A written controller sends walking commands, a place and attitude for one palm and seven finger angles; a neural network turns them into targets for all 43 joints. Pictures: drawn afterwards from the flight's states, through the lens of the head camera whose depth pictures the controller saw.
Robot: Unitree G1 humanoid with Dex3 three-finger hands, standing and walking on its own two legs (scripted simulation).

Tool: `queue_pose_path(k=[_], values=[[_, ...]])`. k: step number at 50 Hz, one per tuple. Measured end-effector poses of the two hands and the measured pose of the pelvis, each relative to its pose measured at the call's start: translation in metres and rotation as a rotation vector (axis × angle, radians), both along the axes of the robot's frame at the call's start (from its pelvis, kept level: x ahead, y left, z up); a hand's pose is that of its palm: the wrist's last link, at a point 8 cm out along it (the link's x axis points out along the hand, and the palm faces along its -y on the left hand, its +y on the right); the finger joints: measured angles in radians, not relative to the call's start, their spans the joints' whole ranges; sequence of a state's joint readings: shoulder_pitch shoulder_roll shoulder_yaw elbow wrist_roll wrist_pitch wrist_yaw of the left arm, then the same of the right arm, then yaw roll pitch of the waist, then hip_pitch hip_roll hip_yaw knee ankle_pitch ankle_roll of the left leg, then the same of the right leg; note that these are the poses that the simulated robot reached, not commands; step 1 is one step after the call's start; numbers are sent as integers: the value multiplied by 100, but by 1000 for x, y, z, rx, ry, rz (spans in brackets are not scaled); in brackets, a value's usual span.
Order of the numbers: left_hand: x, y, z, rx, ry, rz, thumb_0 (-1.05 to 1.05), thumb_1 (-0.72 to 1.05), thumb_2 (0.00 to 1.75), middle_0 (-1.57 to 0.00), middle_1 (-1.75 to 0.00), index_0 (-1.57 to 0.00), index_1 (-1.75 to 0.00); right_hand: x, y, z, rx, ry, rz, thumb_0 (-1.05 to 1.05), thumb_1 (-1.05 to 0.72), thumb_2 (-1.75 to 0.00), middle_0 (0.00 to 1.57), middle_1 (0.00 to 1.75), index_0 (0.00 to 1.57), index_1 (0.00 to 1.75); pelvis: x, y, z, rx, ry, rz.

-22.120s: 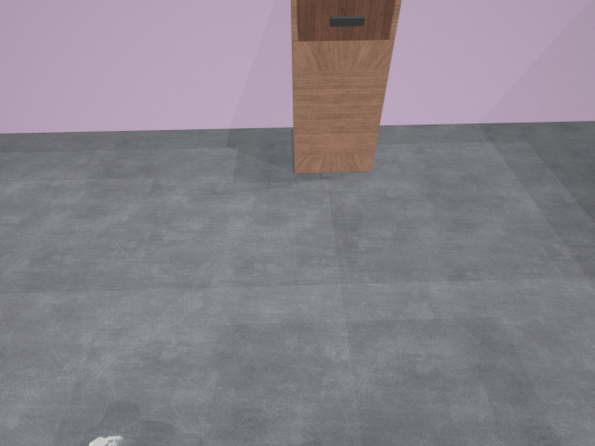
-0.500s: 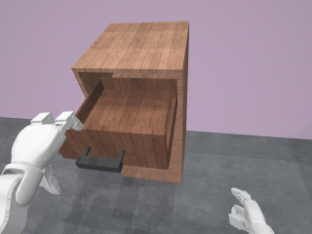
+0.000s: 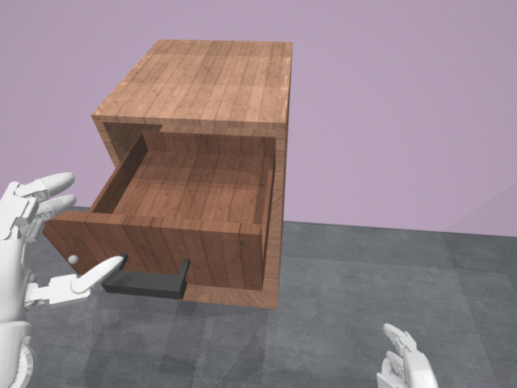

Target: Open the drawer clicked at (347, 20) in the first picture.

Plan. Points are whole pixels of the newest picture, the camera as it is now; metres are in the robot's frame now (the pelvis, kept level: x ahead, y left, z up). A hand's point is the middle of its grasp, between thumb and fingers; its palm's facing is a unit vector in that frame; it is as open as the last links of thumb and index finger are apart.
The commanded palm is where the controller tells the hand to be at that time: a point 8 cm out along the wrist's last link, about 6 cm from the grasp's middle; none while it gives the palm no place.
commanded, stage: draw the hand back to the body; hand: left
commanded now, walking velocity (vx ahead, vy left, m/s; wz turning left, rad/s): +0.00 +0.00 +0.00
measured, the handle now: (149, 272) +0.29 +0.23 +0.00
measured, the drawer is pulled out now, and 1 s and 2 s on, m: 0.27 0.27 0.27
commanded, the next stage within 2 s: step back with the hand held close in 0.48 s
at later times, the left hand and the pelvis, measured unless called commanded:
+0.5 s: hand (51, 283) +0.17 +0.24 +0.18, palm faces +0.46 -0.81 -0.36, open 7.6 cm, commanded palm +0.11 +0.28 +0.19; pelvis -0.01 +0.00 +0.00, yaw +1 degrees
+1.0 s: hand (25, 312) +0.14 +0.26 +0.17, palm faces +0.37 -0.78 -0.51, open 7.5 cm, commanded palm +0.08 +0.30 +0.19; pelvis -0.05 +0.02 -0.01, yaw +2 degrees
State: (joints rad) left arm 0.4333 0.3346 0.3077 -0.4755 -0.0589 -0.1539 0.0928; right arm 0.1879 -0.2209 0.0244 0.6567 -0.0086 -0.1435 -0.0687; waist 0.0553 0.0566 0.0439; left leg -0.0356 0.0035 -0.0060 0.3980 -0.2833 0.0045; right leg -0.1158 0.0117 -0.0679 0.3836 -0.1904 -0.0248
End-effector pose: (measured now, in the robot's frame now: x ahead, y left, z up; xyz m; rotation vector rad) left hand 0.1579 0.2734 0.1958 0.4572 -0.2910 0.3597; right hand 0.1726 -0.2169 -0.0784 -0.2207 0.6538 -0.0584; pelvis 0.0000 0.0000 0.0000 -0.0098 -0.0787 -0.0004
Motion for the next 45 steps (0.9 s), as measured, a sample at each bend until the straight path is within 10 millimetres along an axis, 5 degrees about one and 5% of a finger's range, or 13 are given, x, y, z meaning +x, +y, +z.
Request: queue_pose_path(k=[21, 34, 45], values=[[-30, 8, -3, -18, 15, 78, 1, 79, 85, -21, -37, -21, -36, 8, 18, 7, 26, -61, 50, 2, -90, -90, 20, 30, 20, 30, -10, -1, 0, 1, -17, 13], [-33, 5, 2, 37, 9, 56, 1, 88, 89, -21, -31, -21, -30, -8, 3, 5, 13, -25, 14, 2, -90, -90, 20, 30, 21, 30, -18, -3, -1, -9, 28, 27], [-43, 20, -10, 97, 98, 0, 1, 88, 90, -21, -31, -21, -30, -38, -11, -1, -71, 75, -88, 2, -90, -90, 20, 30, 20, 30, -34, 15, -6, 2, 102, 32]])
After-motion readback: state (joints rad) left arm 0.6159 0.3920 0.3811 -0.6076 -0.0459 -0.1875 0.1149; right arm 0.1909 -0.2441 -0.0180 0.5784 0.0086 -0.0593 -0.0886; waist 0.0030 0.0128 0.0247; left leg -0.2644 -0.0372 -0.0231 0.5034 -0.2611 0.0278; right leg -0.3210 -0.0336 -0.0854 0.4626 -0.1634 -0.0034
